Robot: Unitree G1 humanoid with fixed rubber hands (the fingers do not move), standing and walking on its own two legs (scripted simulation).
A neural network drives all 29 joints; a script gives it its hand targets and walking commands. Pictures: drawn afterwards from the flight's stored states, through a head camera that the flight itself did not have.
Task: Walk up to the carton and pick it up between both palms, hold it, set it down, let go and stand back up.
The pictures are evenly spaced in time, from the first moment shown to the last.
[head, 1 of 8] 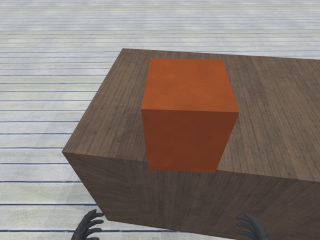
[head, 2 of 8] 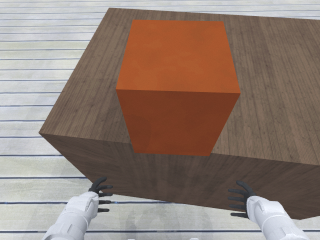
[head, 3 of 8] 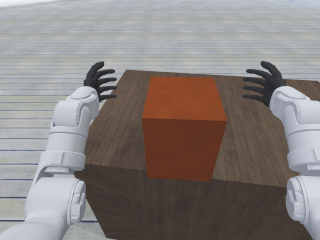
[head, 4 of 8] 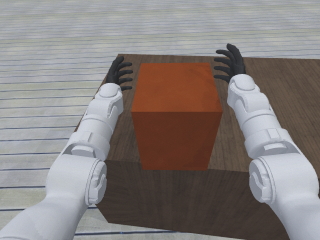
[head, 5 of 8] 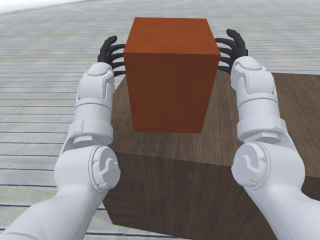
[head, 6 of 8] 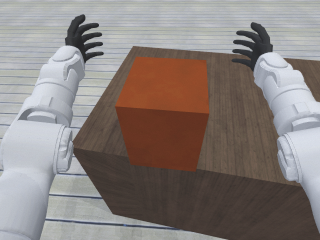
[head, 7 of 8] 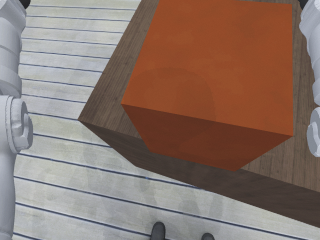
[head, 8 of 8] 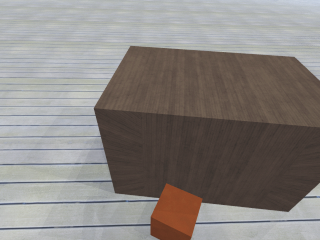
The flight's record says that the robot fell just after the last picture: no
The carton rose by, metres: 0.16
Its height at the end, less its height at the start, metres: -0.72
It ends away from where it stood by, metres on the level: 0.25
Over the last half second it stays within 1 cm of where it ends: yes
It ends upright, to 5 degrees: yes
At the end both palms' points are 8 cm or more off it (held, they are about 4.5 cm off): yes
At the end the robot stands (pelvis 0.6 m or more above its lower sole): yes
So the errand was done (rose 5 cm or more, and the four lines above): yes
